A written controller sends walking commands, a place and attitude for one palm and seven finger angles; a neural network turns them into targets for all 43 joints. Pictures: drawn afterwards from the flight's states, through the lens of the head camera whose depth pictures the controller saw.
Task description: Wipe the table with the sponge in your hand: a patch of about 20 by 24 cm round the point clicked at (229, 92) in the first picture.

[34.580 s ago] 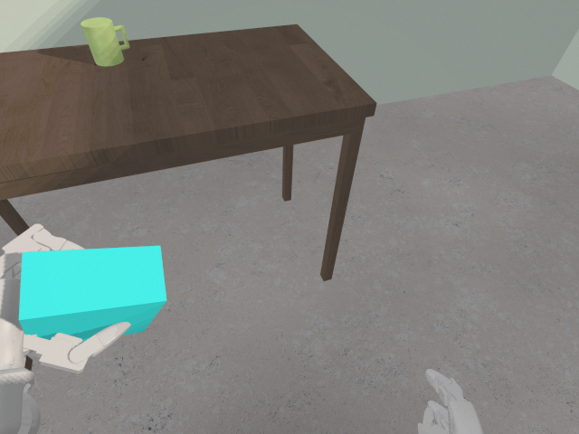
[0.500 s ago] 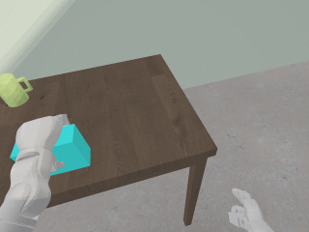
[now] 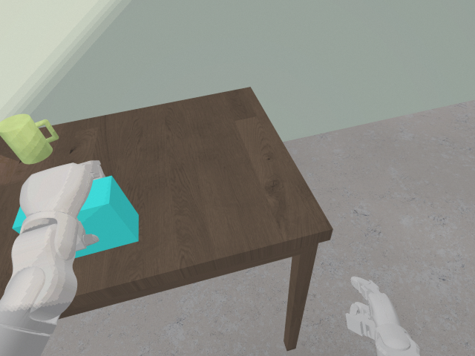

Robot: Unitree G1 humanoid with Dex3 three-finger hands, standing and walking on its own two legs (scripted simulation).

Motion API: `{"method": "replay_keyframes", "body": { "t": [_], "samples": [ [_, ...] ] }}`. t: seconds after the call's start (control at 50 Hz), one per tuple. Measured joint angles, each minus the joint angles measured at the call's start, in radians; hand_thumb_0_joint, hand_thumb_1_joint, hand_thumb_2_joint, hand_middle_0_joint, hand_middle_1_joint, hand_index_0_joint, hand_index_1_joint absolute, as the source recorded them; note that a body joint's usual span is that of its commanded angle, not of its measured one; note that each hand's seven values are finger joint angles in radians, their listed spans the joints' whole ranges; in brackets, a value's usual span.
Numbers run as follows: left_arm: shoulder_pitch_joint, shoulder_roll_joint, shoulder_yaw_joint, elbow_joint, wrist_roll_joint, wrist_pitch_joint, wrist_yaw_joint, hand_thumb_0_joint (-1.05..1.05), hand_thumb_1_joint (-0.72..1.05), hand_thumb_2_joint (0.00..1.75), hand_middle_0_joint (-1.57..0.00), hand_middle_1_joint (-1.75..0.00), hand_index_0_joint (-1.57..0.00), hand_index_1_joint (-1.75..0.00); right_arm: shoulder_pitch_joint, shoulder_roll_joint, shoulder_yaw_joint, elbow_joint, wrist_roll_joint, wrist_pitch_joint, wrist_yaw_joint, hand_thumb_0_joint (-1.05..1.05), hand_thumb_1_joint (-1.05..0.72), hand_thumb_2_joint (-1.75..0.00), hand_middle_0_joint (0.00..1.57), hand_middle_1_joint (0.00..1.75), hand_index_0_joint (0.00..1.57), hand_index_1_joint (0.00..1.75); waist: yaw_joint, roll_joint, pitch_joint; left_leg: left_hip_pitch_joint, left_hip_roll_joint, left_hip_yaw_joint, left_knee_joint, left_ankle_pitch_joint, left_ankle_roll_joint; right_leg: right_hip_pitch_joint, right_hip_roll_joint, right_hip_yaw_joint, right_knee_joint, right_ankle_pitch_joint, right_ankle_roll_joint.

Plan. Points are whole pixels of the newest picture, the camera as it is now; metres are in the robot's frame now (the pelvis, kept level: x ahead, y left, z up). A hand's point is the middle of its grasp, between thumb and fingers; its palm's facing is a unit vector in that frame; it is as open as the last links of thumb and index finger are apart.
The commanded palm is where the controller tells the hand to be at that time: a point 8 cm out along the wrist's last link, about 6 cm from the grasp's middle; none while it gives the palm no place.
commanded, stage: lift the sponge slowly off the table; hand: left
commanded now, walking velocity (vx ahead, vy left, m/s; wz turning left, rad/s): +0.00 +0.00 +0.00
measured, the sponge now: (89, 226) +0.26 +0.30 +0.10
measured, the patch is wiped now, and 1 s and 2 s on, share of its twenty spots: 1.00 1.00 1.00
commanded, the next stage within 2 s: bring the sponge back beside the body in 1.20 s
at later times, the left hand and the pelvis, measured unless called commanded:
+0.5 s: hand (74, 192) +0.27 +0.30 +0.18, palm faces +0.12 -0.01 -0.99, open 9.7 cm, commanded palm +0.23 +0.30 +0.25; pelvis -0.01 +0.00 +0.00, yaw +0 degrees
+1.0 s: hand (61, 176) +0.27 +0.30 +0.21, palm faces +0.15 -0.01 -0.99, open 9.7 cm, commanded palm +0.22 +0.31 +0.28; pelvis -0.02 -0.01 +0.00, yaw +0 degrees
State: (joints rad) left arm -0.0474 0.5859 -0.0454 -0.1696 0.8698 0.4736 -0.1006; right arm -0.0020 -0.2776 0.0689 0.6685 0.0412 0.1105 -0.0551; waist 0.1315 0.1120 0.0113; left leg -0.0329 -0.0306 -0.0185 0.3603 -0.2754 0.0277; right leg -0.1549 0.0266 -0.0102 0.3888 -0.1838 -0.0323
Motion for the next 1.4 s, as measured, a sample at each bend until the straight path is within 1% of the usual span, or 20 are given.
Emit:
{"method": "replay_keyframes", "body": {
  "t": [0.06, 0.16, 0.24, 0.34, 0.46, 0.56, 0.66, 0.74, 0.82, 0.9, 0.96, 1.0, 1.14, 1.24, 1.32, 1.4],
  "samples": [
    [-0.007, 0.005, 0.002, -0.007, -0.005, 0.014, -0.022, -0.01, -0.49, 1.08, -0.76, -1.37, -0.77, -1.38, 0.0, -0.004, 0.001, -0.005, 0.002, 0.0, -0.001, 0.02, -0.9, -0.9, 0.2, 0.3, 0.2, 0.3, 0.001, 0.001, 0.0, -0.003, 0.0, -0.001, 0.002, 0.002, -0.001, -0.002, 0.0, -0.002, 0.001, 0.001, -0.001],
    [-0.028, 0.014, -0.013, -0.002, 0.001, 0.003, -0.046, -0.01, -0.49, 1.08, -0.76, -1.37, -0.77, -1.38, 0.004, -0.009, 0.005, -0.006, 0.002, -0.004, -0.01, 0.02, -0.9, -0.9, 0.2, 0.3, 0.2, 0.3, -0.001, 0.001, 0.004, -0.007, -0.002, -0.007, 0.008, 0.003, -0.002, -0.004, -0.002, -0.007, 0.005, 0.002, -0.002],
    [-0.061, 0.025, -0.017, 0.019, 0.001, -0.016, -0.053, -0.01, -0.49, 1.08, -0.76, -1.37, -0.78, -1.38, 0.008, -0.007, 0.006, -0.005, 0.002, -0.007, -0.014, 0.02, -0.9, -0.9, 0.2, 0.3, 0.2, 0.3, -0.002, -0.005, 0.01, -0.008, -0.001, -0.008, 0.008, 0.006, -0.004, -0.005, -0.002, -0.008, 0.005, 0.005, -0.004],
    [-0.079, 0.038, 0.002, 0.009, -0.009, -0.032, -0.049, -0.01, -0.49, 1.08, -0.76, -1.37, -0.78, -1.38, 0.018, -0.004, 0.005, -0.005, 0.001, -0.01, -0.011, 0.02, -0.9, -0.9, 0.2, 0.3, 0.2, 0.3, -0.005, -0.006, 0.009, -0.01, 0.001, -0.003, 0.006, 0.009, -0.006, -0.008, 0.001, -0.004, 0.005, 0.009, -0.006],
    [-0.091, 0.052, 0.013, 0.006, -0.018, -0.002, -0.054, -0.01, -0.49, 1.08, -0.76, -1.37, -0.78, -1.38, 0.022, -0.012, 0.005, -0.003, 0.006, -0.004, -0.004, 0.02, -0.9, -0.9, 0.2, 0.3, 0.2, 0.3, -0.007, 0.004, 0.0, -0.019, 0.0, 0.003, 0.013, 0.008, -0.005, -0.021, 0.0, 0.003, 0.015, 0.009, -0.005],
    [-0.121, 0.065, 0.01, 0.039, -0.023, 0.026, -0.084, -0.01, -0.49, 1.08, -0.76, -1.37, -0.77, -1.38, 0.02, -0.018, 0.008, -0.004, 0.012, -0.003, -0.007, 0.02, -0.9, -0.9, 0.2, 0.3, 0.2, 0.3, -0.008, 0.005, 0.0, -0.032, -0.003, 0.0, 0.022, 0.009, -0.005, -0.033, -0.003, -0.001, 0.025, 0.007, -0.004],
    [-0.134, 0.068, 0.004, 0.02, -0.025, 0.012, -0.107, -0.01, -0.49, 1.08, -0.76, -1.37, -0.77, -1.38, 0.021, -0.019, 0.007, -0.011, 0.011, -0.013, -0.014, 0.02, -0.9, -0.9, 0.2, 0.3, 0.2, 0.3, -0.005, 0.003, 0.005, -0.036, -0.004, -0.005, 0.029, 0.01, -0.006, -0.034, -0.005, -0.006, 0.029, 0.007, -0.005],
    [-0.142, 0.071, -0.001, -0.003, -0.026, -0.01, -0.106, -0.01, -0.49, 1.08, -0.76, -1.37, -0.78, -1.38, 0.018, -0.015, 0.007, -0.013, 0.009, -0.016, -0.015, 0.02, -0.9, -0.9, 0.2, 0.3, 0.2, 0.3, -0.002, 0.001, 0.005, -0.033, -0.004, -0.005, 0.03, 0.01, -0.006, -0.031, -0.004, -0.006, 0.029, 0.008, -0.006],
    [-0.166, 0.081, -0.002, 0.004, -0.028, -0.01, -0.096, -0.01, -0.49, 1.08, -0.76, -1.36, -0.78, -1.37, 0.012, -0.01, 0.011, -0.012, 0.007, -0.014, -0.012, 0.02, -0.9, -0.9, 0.2, 0.3, 0.2, 0.3, 0.001, 0.001, 0.0, -0.035, -0.003, -0.003, 0.03, 0.01, -0.008, -0.034, -0.004, -0.004, 0.031, 0.009, -0.006],
    [-0.198, 0.099, 0.009, 0.037, -0.03, 0.021, -0.101, -0.01, -0.49, 1.08, -0.76, -1.36, -0.78, -1.37, 0.004, -0.008, 0.017, -0.012, 0.012, -0.007, -0.006, 0.02, -0.9, -0.9, 0.2, 0.3, 0.2, 0.3, 0.001, 0.0, -0.004, -0.043, -0.003, 0.0, 0.033, 0.011, -0.009, -0.044, -0.003, -0.001, 0.035, 0.01, -0.007],
    [-0.214, 0.103, 0.016, 0.042, -0.035, 0.048, -0.119, -0.01, -0.49, 1.08, -0.76, -1.37, -0.78, -1.38, 0.004, -0.012, 0.017, -0.017, 0.016, -0.006, -0.006, 0.02, -0.9, -0.9, 0.2, 0.3, 0.2, 0.3, 0.001, 0.003, -0.006, -0.05, -0.003, -0.001, 0.036, 0.012, -0.009, -0.049, -0.003, -0.002, 0.036, 0.012, -0.007],
    [-0.221, 0.102, 0.014, 0.042, -0.038, 0.055, -0.133, -0.01, -0.49, 1.08, -0.76, -1.37, -0.77, -1.38, 0.005, -0.016, 0.017, -0.018, 0.016, -0.007, -0.008, 0.02, -0.9, -0.9, 0.2, 0.3, 0.2, 0.3, -0.001, 0.006, -0.005, -0.053, -0.005, -0.005, 0.039, 0.012, -0.008, -0.05, -0.005, -0.006, 0.037, 0.011, -0.006],
    [-0.239, 0.114, -0.006, 0.034, -0.033, 0.04, -0.172, -0.01, -0.49, 1.08, -0.76, -1.37, -0.78, -1.38, 0.011, -0.022, 0.017, -0.021, 0.017, -0.007, -0.016, 0.02, -0.9, -0.9, 0.2, 0.3, 0.2, 0.3, 0.0, 0.005, -0.001, -0.061, -0.008, -0.009, 0.048, 0.011, -0.007, -0.057, -0.009, -0.01, 0.047, 0.007, -0.006],
    [-0.255, 0.117, -0.004, 0.033, -0.033, 0.019, -0.171, -0.01, -0.49, 1.08, -0.76, -1.36, -0.78, -1.37, 0.015, -0.017, 0.018, -0.023, 0.016, -0.009, -0.016, 0.02, -0.9, -0.9, 0.2, 0.3, 0.2, 0.3, -0.001, 0.001, -0.001, -0.065, -0.007, -0.008, 0.05, 0.01, -0.008, -0.061, -0.008, -0.009, 0.05, 0.007, -0.007],
    [-0.259, 0.116, 0.001, 0.039, -0.034, 0.021, -0.165, -0.01, -0.49, 1.08, -0.76, -1.37, -0.78, -1.37, 0.017, -0.014, 0.018, -0.024, 0.015, -0.007, -0.011, 0.02, -0.9, -0.9, 0.2, 0.3, 0.2, 0.3, -0.004, 0.001, -0.003, -0.068, -0.006, -0.005, 0.051, 0.009, -0.009, -0.066, -0.007, -0.006, 0.052, 0.006, -0.007],
    [-0.235, 0.116, 0.016, 0.021, -0.041, 0.034, -0.165, -0.01, -0.49, 1.08, -0.76, -1.37, -0.77, -1.38, 0.018, -0.014, 0.018, -0.028, 0.015, -0.002, -0.005, 0.02, -0.9, -0.9, 0.2, 0.3, 0.2, 0.3, -0.006, 0.004, -0.005, -0.072, -0.005, 0.0, 0.055, 0.005, -0.009, -0.073, -0.005, -0.001, 0.059, 0.004, -0.007]
  ]
}}
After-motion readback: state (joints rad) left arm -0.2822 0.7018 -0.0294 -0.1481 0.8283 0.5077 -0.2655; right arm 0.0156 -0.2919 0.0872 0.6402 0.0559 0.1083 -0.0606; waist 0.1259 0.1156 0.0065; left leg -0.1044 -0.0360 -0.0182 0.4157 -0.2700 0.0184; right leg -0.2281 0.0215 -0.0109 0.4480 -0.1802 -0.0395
